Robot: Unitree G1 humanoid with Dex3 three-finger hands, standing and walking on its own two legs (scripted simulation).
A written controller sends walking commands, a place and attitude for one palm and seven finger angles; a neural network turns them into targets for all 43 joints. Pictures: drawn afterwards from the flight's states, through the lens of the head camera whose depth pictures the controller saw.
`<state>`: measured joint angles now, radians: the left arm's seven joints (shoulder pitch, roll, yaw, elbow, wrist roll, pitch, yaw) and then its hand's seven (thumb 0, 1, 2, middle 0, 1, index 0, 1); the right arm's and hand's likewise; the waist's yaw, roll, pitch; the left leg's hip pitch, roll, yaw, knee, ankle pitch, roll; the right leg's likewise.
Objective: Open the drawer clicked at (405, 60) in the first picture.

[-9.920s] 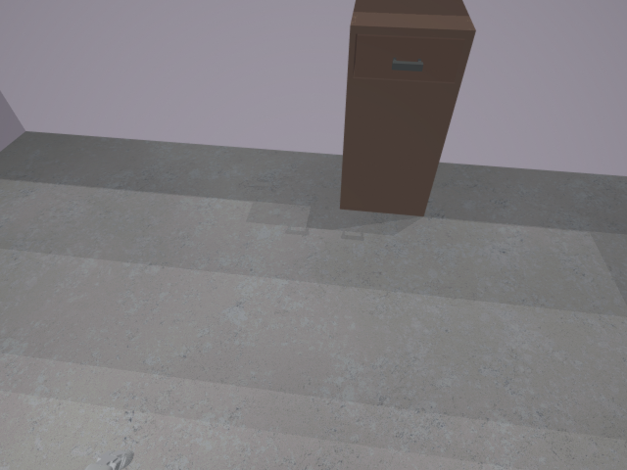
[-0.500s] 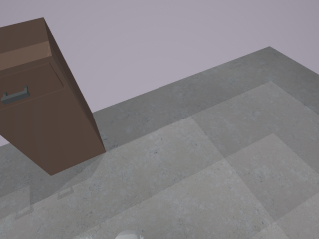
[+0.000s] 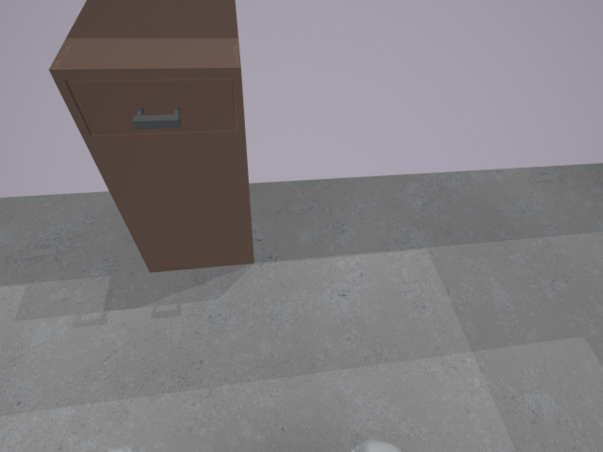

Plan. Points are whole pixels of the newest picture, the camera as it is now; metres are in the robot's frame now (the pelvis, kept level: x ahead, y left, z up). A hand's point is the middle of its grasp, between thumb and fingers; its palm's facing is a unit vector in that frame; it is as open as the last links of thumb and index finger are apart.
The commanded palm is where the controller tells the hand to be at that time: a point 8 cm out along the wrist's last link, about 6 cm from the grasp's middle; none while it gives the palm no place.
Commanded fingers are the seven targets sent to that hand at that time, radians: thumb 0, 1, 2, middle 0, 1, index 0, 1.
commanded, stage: turn to face it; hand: left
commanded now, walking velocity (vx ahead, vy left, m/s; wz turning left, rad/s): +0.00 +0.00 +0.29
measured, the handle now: (158, 116) +0.79 +0.38 -0.06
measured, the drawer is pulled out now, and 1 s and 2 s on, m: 0.00 0.00 0.00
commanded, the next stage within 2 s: take the last steps up to it in 0.22 s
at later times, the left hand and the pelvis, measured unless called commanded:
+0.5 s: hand out of the picture +0.01 +0.15 -0.15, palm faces +0.21 -0.94 -0.26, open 7.3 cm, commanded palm none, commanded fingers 0.00 0.90 0.90 -0.20 -0.30 -0.20 -0.30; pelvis +0.00 -0.04 +0.00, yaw +10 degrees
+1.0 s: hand out of the picture +0.07 +0.26 -0.18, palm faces +0.25 -0.95 -0.16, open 7.4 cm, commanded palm none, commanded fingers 0.00 0.90 0.90 -0.20 -0.30 -0.20 -0.30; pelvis +0.09 +0.08 +0.00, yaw +12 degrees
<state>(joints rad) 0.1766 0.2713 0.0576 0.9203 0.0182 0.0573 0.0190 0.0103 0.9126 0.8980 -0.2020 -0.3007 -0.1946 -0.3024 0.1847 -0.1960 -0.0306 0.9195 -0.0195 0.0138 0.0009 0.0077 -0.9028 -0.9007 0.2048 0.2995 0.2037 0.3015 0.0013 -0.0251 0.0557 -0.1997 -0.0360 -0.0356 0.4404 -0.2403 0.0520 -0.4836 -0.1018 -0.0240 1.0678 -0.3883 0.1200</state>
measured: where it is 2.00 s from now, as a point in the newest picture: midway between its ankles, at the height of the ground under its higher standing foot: (265, 410)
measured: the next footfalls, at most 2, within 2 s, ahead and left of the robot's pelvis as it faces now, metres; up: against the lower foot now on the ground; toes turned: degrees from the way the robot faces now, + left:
right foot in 0.20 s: +0.05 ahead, -0.15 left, +0.00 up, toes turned +0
left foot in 0.72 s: +0.04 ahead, +0.14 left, +0.00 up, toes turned +19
